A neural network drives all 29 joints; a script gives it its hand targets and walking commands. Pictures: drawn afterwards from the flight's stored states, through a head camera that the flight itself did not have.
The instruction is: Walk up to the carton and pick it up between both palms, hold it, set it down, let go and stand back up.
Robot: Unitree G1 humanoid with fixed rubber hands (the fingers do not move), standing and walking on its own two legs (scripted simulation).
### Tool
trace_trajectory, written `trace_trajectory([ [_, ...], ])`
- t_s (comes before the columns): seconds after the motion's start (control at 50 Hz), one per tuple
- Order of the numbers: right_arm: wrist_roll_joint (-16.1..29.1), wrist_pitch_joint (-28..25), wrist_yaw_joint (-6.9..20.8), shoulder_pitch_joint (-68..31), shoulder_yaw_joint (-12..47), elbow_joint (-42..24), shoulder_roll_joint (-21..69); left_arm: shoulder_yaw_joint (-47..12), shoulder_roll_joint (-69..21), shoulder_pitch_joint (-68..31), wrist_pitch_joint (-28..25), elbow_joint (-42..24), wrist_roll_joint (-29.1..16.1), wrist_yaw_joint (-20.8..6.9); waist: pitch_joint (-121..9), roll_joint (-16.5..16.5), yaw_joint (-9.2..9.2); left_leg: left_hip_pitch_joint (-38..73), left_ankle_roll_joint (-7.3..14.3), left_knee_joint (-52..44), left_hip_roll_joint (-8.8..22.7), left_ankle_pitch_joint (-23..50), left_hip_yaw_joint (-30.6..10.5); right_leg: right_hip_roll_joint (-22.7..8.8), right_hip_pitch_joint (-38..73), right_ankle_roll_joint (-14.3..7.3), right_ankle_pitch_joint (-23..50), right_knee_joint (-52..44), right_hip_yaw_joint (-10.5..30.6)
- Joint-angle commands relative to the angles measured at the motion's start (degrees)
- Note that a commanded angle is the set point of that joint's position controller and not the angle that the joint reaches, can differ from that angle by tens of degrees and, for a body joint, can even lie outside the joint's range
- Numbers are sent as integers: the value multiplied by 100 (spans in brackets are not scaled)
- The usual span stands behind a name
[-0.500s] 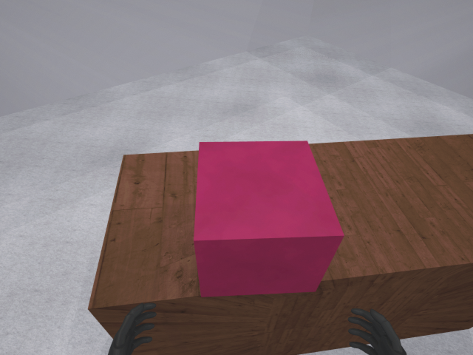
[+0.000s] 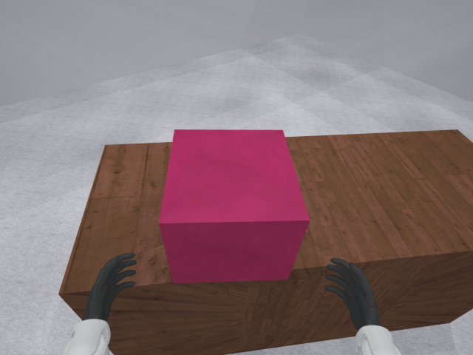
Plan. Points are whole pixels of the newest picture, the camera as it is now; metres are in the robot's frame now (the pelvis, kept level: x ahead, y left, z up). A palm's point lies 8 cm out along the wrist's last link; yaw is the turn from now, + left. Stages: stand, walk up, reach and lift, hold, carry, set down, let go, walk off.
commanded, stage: reach and lift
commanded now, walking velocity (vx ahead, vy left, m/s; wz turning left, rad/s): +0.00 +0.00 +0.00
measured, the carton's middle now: (230, 203) +0.46 +0.01 -0.02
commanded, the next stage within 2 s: none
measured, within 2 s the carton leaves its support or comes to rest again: neither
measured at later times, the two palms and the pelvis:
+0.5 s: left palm (98, 253) +0.30 +0.24 +0.03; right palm (356, 260) +0.29 -0.21 +0.03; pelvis +0.02 +0.02 +0.02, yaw -1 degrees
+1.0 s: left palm (107, 199) +0.37 +0.23 +0.09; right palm (357, 205) +0.37 -0.21 +0.09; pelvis +0.01 +0.04 +0.02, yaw -3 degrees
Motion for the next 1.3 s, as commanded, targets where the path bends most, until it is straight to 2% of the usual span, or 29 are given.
trace_trajectory([
  [0.0, 179, -4, -245, -1392, -70, -496, -850, 395, 903, -1441, 146, -644, -88, -116, -766, 141, 1, 670, 252, -112, -191, 245, -483, -751, -468, 786, 2570, -992, 1338],
  [0.04, 206, 58, -266, -1729, -150, -749, -1011, 327, 941, -1651, 244, -836, -163, -113, -1021, 143, -96, 984, 200, -137, -147, 438, -557, -707, -651, 747, 2631, -1071, 1207],
  [0.08, 341, 164, -240, -1812, -63, -862, -1000, 253, 876, -1701, 330, -967, -272, -103, -1214, 171, -64, 1229, 162, -149, -118, 705, -570, -618, -800, 751, 2603, -1107, 1072],
  [0.1, 372, 218, -220, -1759, -85, -846, -1026, 285, 895, -1699, 367, -1213, -244, -95, -1333, 311, -59, 1450, 140, -162, -121, 964, -586, -618, -841, 734, 2834, -1163, 1055],
  [0.14, 440, 331, -173, -1954, -59, -977, -1107, 231, 930, -1806, 474, -1177, -339, -87, -1463, 199, -4, 1631, 124, -199, -82, 1044, -575, -544, -897, 743, 2812, -1242, 934],
  [0.22, 580, 639, -217, -1916, 155, -943, -1147, 467, 970, -1713, 752, -1105, -120, -201, -1342, -29, 22, 1761, 226, -389, -118, 1465, -616, -572, -482, 887, 3840, -1323, 991],
  [0.28, 561, 801, -236, -1969, 197, -909, -1237, 627, 748, -1626, 1009, -1082, 26, -296, -1228, -68, 44, 1976, 218, -579, -89, 1631, -673, -553, -453, 924, 4041, -1500, 958],
  [0.32, 579, 849, -211, -1951, 135, -1006, -1241, 675, 698, -1653, 1100, -1409, 142, -275, -1288, 42, 143, 2171, 172, -606, -76, 1904, -639, -453, -440, 877, 4032, -1554, 885],
  [0.36, 552, 909, -158, -2082, 44, -1079, -1372, 625, 571, -1804, 1222, -1610, 246, -216, -1343, 289, 102, 2520, 84, -643, -59, 2007, -649, -368, -665, 794, 3692, -1675, 770],
  [0.46, 449, 1124, -67, -2613, -320, -1541, -1621, 550, 521, -2351, 1483, -2275, 275, -2, -1592, 322, 88, 2691, 69, -720, 21, 1862, -595, -274, -922, 742, 3134, -1817, 671],
  [0.5, 342, 1293, 3, -2963, -456, -1567, -1665, 504, 478, -2618, 1609, -2166, 220, 106, -1601, 263, 134, 2555, 94, -790, 44, 1406, -593, -269, -1050, 701, 2595, -1841, 663],
  [0.54, 402, 1446, 58, -3244, -516, -1689, -1695, 446, 523, -2934, 1686, -2321, 145, 205, -1864, 298, 159, 2564, 122, -780, 54, 1412, -567, -287, -1075, 718, 2588, -1812, 699],
  [0.56, 401, 1513, 86, -3316, -558, -1645, -1751, 419, 522, -3051, 1742, -2384, 170, 259, -2015, 404, 136, 2598, 84, -757, 76, 1484, -583, -252, -1123, 689, 2589, -1776, 665],
  [0.58, 449, 1578, 141, -3407, -522, -1478, -1770, 410, 472, -3119, 1810, -2244, 172, 303, -1951, 431, 229, 2555, 87, -770, 81, 1431, -588, -246, -1226, 679, 2436, -1777, 673],
  [0.66, 570, 1813, 213, -3516, -376, -731, -1910, 486, 306, -3121, 2147, -1917, 390, 325, -2030, 263, 240, 2729, 65, -703, 115, 1988, -641, -174, -1054, 673, 2953, -1742, 648],
  [0.7, 593, 1940, 198, -3941, -342, -448, -2023, 547, 317, -3572, 2382, -1722, 442, 286, -1884, 296, 200, 2657, 108, -771, 113, 1787, -643, -221, -1076, 675, 2882, -1789, 686],
  [0.84, 619, 2114, 230, -4805, -368, -396, -2249, 612, 269, -4215, 2887, -1818, 493, 276, -2183, 173, 255, 2640, 90, -709, 95, 1971, -565, -102, -992, 765, 3258, -1755, 584],
  [0.88, 616, 2186, 266, -5053, -406, -435, -2259, 572, 310, -4516, 2991, -1889, 425, 276, -2256, 122, 208, 2629, 85, -719, 110, 1794, -517, -89, -1050, 774, 3084, -1813, 568],
  [0.94, 568, 2296, 291, -5479, -539, -348, -2312, 494, 335, -4965, 3014, -1791, 352, 337, -2487, 266, 220, 2584, 78, -747, 134, 1493, -543, -90, -1264, 752, 2671, -1793, 535],
  [0.96, 514, 2316, 296, -5625, -572, -389, -2300, 487, 338, -5122, 3013, -1750, 261, 362, -2532, 131, 223, 2544, 104, -729, 160, 1476, -593, -90, -1346, 736, 2636, -1784, 513],
  [0.98, 485, 2329, 290, -5768, -602, -500, -2273, 500, 455, -5342, 2948, -1866, 220, 395, -2828, 177, 235, 2474, 118, -683, 148, 1491, -538, -102, -1278, 760, 2703, -1749, 521],
  [1.02, 489, 2401, 296, -6078, -604, -309, -2309, 493, 507, -5613, 2948, -1661, 217, 450, -2970, 237, 233, 2426, 98, -639, 160, 1527, -523, -122, -1347, 759, 2822, -1688, 560],
  [1.06, 563, 2537, 320, -6381, -514, 172, -2258, 500, 578, -5916, 2997, -1139, 204, 446, -2880, 141, 283, 2253, 154, -671, 178, 1213, -561, -150, -1453, 793, 2553, -1703, 565],
  [1.08, 595, 2566, 314, -6474, -460, 256, -2269, 491, 590, -5956, 3010, -1029, 183, 460, -3011, 119, 362, 2198, 183, -674, 191, 1197, -547, -162, -1391, 818, 2564, -1678, 588],
  [1.1, 573, 2608, 305, -6523, -404, 336, -2259, 512, 627, -6028, 3042, -934, 210, 457, -3035, -6, 341, 2152, 197, -679, 170, 1231, -545, -160, -1355, 828, 2676, -1676, 601],
  [1.16, 638, 2682, 232, -6826, -278, 524, -2325, 585, 667, -6299, 3155, -736, 226, 434, -3290, 71, 366, 1984, 186, -657, 147, 1548, -499, -137, -1023, 886, 3244, -1583, 623],
  [1.22, 750, 2717, 204, -6965, -239, 991, -2400, 678, 739, -6446, 3254, -506, 297, 424, -3230, 191, 379, 2092, 125, -604, 161, 1763, -507, -116, -1105, 902, 3437, -1582, 589],
  [1.24, 743, 2715, 191, -6995, -189, 1104, -2412, 691, 722, -6458, 3268, -435, 282, 406, -3181, 95, 337, 2030, 120, -575, 148, 1828, -515, -88, -1078, 936, 3545, -1564, 571],
  [1.28, 802, 2706, 177, -7056, -122, 1216, -2411, 668, 749, -6584, 3268, -360, 362, 376, -3277, 317, 331, 2099, 95, -525, 121, 2076, -490, -101, -1033, 945, 3880, -1537, 613],
])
